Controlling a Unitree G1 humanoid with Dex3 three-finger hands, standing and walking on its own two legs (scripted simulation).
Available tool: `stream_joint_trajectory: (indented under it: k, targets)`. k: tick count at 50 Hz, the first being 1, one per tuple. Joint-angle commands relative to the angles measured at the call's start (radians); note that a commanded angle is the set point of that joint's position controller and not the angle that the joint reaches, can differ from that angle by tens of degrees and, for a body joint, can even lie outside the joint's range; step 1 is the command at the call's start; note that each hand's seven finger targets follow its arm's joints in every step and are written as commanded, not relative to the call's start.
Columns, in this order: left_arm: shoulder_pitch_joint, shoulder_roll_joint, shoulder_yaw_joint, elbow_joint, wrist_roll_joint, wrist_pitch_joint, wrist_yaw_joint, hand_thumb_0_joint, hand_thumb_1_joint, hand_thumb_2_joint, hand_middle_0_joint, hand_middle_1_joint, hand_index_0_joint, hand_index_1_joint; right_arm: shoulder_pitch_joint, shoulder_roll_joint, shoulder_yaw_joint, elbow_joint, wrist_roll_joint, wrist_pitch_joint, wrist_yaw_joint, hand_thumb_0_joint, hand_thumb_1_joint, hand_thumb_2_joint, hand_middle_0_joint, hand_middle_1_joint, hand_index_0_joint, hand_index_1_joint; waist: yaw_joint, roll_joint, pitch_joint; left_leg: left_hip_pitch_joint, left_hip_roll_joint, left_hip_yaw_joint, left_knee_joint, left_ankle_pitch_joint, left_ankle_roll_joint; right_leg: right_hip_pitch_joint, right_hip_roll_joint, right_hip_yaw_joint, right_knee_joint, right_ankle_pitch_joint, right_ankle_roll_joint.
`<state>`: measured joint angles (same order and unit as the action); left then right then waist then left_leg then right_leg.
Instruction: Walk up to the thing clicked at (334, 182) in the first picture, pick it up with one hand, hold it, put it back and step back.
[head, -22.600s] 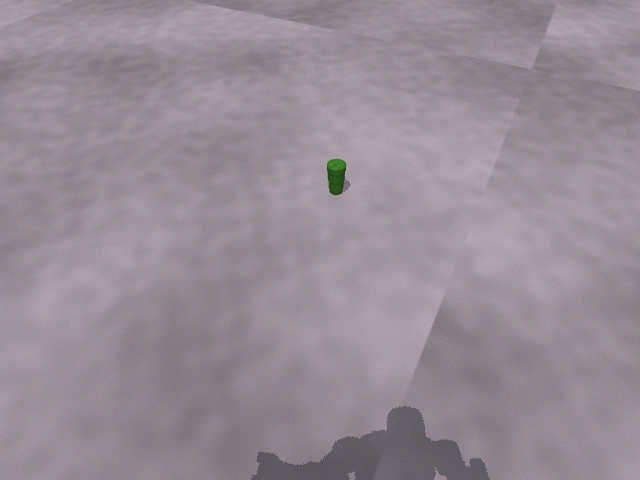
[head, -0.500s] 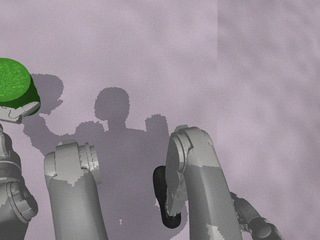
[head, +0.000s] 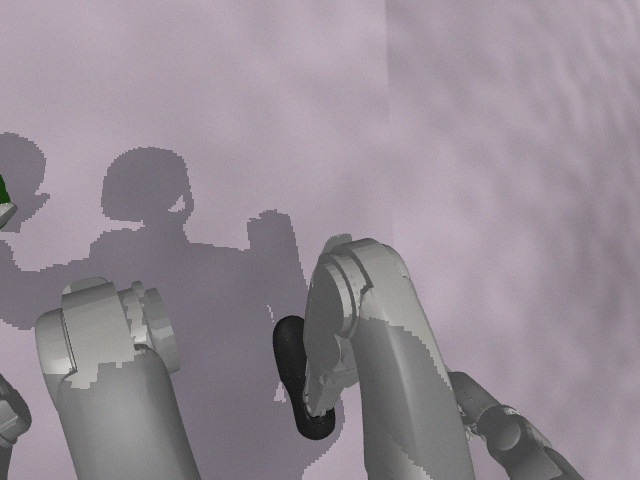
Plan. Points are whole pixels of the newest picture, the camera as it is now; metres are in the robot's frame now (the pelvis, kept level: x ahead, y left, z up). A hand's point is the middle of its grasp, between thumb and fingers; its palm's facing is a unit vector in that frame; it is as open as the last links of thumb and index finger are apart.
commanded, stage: lower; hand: left
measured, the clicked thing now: out of the picture +0.43 +0.31 -0.17
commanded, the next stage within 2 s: loosen in 0.48 s
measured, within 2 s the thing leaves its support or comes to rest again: rests again in 0.62 s
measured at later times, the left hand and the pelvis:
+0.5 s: hand out of the picture +0.43 +0.32 -0.18, palm faces +0.48 -0.88 -0.04, open 11.3 cm; pelvis -0.01 +0.01 -0.01, yaw -2 degrees
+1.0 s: hand out of the picture +0.43 +0.32 -0.19, palm faces +0.48 -0.87 -0.04, open 11.0 cm; pelvis -0.01 +0.01 -0.01, yaw -3 degrees
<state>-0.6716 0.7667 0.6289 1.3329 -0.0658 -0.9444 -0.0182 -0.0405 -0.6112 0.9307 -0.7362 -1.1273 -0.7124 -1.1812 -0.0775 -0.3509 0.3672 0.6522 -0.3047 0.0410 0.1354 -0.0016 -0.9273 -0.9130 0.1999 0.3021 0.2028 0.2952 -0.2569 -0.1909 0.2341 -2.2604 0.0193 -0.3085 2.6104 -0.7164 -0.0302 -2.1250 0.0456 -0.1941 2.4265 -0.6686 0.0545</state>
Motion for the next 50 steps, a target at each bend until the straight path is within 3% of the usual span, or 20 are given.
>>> stream_joint_trajectory:
  k: [1, 6, 12, 16, 18, 26, 29, 30, 34, 37, 43, 44, 47, 48, 50]
  targets:
    - [-0.27, 0.257, 0.022, -0.188, -0.028, -0.126, -0.006, 0.0, 0.028, 1.275, -1.304, -1.462, -1.326, -1.463, 0.09, -0.335, -0.078, -0.018, -0.009, 0.007, -0.02, 0.0, -0.916, -0.907, 0.2, 0.3, 0.2, 0.3, -0.068, 0.514, -0.67, 0.464, 0.055, 0.087, -0.281, 0.231, 0.006, 0.339, 0.036, -0.087, -0.185, 0.269, -0.06]
    - [-0.276, 0.305, 0.026, -0.158, -0.022, -0.144, 0.004, 0.0, 0.065, 1.288, -1.301, -1.466, -1.328, -1.462, 0.05, -0.345, -0.057, -0.034, -0.017, 0.008, -0.022, 0.0, -0.912, -0.905, 0.2, 0.3, 0.2, 0.3, -0.069, 0.508, -0.631, 0.433, 0.058, 0.077, -0.279, 0.178, 0.008, 0.327, 0.043, -0.099, -0.184, 0.23, -0.061]
    - [-0.271, 0.366, 0.065, -0.154, -0.021, -0.172, 0.024, 0.0, 0.053, 1.28, -1.306, -1.462, -1.333, -1.459, 0.026, -0.358, -0.034, -0.045, -0.034, 0.005, -0.025, 0.0, -0.912, -0.906, 0.2, 0.3, 0.2, 0.3, -0.069, 0.534, -0.626, 0.448, 0.064, 0.072, -0.275, 0.172, 0.005, 0.347, 0.05, -0.109, -0.18, 0.231, -0.059]
    - [-0.256, 0.361, 0.048, -0.139, -0.005, -0.178, 0.033, 0.0, 0.05, 1.288, -1.29, -1.459, -1.314, -1.459, 0.007, -0.363, -0.023, -0.05, -0.044, 0.006, -0.024, 0.0, -0.913, -0.907, 0.2, 0.3, 0.2, 0.3, -0.082, 0.569, -0.623, 0.498, 0.073, 0.056, -0.28, 0.213, -0.005, 0.336, 0.052, -0.121, -0.164, 0.258, -0.06]
    - [-0.278, 0.365, 0.03, -0.135, 0.004, -0.184, 0.034, 0.0, 0.053, 1.286, -1.295, -1.452, -1.315, -1.456, -0.01, -0.372, -0.022, -0.055, -0.045, 0.007, -0.024, 0.0, -0.914, -0.908, 0.2, 0.3, 0.2, 0.3, -0.094, 0.577, -0.576, 0.477, 0.075, 0.046, -0.293, 0.175, -0.007, 0.305, 0.05, -0.132, -0.158, 0.231, -0.063]
    - [-0.258, 0.322, 0.004, -0.092, -0.022, -0.188, 0.033, 0.0, 0.073, 1.265, -1.296, -1.433, -1.317, -1.434, -0.014, -0.376, -0.007, -0.059, -0.049, 0.001, -0.023, 0.0, -0.907, -0.904, 0.2, 0.3, 0.2, 0.3, -0.106, 0.517, -0.57, 0.459, 0.074, 0.038, -0.267, 0.184, 0.001, 0.337, 0.059, -0.141, -0.167, 0.255, -0.052]
    - [-0.262, 0.346, 0.006, -0.091, -0.016, -0.193, 0.035, 0.0, 0.078, 1.269, -1.297, -1.436, -1.319, -1.436, -0.024, -0.377, 0.0, -0.063, -0.049, 0.004, -0.025, 0.0, -0.902, -0.902, 0.2, 0.3, 0.2, 0.3, -0.1, 0.532, -0.565, 0.47, 0.076, 0.03, -0.274, 0.195, -0.003, 0.337, 0.06, -0.149, -0.162, 0.259, -0.053]
    - [-0.251, 0.342, 0.004, -0.084, -0.015, -0.193, 0.036, 0.0, 0.07, 1.189, -1.295, -1.4, -1.339, -1.376, -0.02, -0.378, 0.0, -0.06, -0.051, 0.005, -0.025, 0.0, -0.909, -0.898, 0.201, 0.3, 0.2, 0.3, -0.099, 0.536, -0.562, 0.475, 0.077, 0.027, -0.275, 0.199, -0.005, 0.336, 0.061, -0.151, -0.157, 0.26, -0.054]
    - [-0.237, 0.377, 0.025, -0.122, -0.012, -0.199, 0.043, 0.0, -0.084, 0.875, -1.138, -1.163, -1.184, -1.129, -0.026, -0.377, 0.005, -0.062, -0.057, 0.007, -0.025, 0.0, -0.915, -0.896, 0.201, 0.3, 0.2, 0.3, -0.085, 0.566, -0.59, 0.493, 0.078, 0.034, -0.265, 0.23, -0.007, 0.361, 0.064, -0.146, -0.155, 0.286, -0.055]
    - [-0.244, 0.388, 0.032, -0.139, -0.006, -0.2, 0.052, 0.0, -0.173, 0.745, -1.053, -1.04, -1.093, -1.008, -0.033, -0.378, 0.005, -0.067, -0.058, 0.012, -0.023, 0.0, -0.915, -0.895, 0.201, 0.3, 0.2, 0.3, -0.083, 0.595, -0.576, 0.507, 0.081, 0.027, -0.281, 0.231, -0.013, 0.343, 0.064, -0.152, -0.15, 0.278, -0.059]
    - [-0.251, 0.383, 0.027, -0.146, -0.006, -0.192, 0.058, 0.0, -0.327, 0.586, -0.952, -0.894, -0.988, -0.864, -0.031, -0.377, 0.002, -0.068, -0.058, 0.012, -0.024, 0.0, -0.916, -0.894, 0.201, 0.3, 0.2, 0.3, -0.096, 0.579, -0.564, 0.484, 0.081, 0.031, -0.278, 0.204, -0.008, 0.341, 0.066, -0.148, -0.162, 0.268, -0.058]
    - [-0.265, 0.369, 0.014, -0.15, -0.006, -0.193, 0.057, 0.0, -0.317, 0.604, -0.872, -0.814, -0.908, -0.796, -0.032, -0.378, 0.002, -0.072, -0.059, 0.012, -0.024, 0.0, -0.918, -0.9, 0.201, 0.3, 0.2, 0.3, -0.106, 0.575, -0.56, 0.489, 0.082, 0.028, -0.278, 0.208, -0.008, 0.338, 0.064, -0.151, -0.162, 0.272, -0.056]
    - [-0.265, 0.34, -0.014, -0.111, -0.007, -0.185, 0.052, 0.0, -0.085, 0.823, -1.051, -1.044, -1.079, -1.026, -0.036, -0.375, 0.003, -0.071, -0.056, 0.009, -0.024, 0.0, -0.903, -0.894, 0.201, 0.3, 0.2, 0.3, -0.116, 0.53, -0.549, 0.458, 0.079, 0.032, -0.263, 0.183, 0.001, 0.332, 0.068, -0.148, -0.171, 0.261, -0.055]
    - [-0.266, 0.326, -0.023, -0.111, -0.009, -0.185, 0.048, 0.0, -0.165, 0.743, -1.02, -0.968, -1.054, -0.946, -0.042, -0.375, 0.002, -0.07, -0.055, 0.007, -0.026, 0.0, -0.912, -0.894, 0.201, 0.3, 0.2, 0.3, -0.119, 0.523, -0.539, 0.459, 0.08, 0.028, -0.265, 0.184, 0.001, 0.326, 0.067, -0.152, -0.169, 0.261, -0.053]
    - [-0.265, 0.336, -0.013, -0.119, -0.013, -0.187, 0.046, 0.0, -0.152, 0.641, -0.955, -0.903, -0.991, -0.872, -0.037, -0.376, 0.003, -0.074, -0.056, 0.006, -0.025, 0.0, -0.909, -0.893, 0.201, 0.3, 0.2, 0.3, -0.112, 0.521, -0.551, 0.47, 0.08, 0.027, -0.267, 0.174, 0.001, 0.33, 0.067, -0.155, -0.174, 0.252, -0.052]
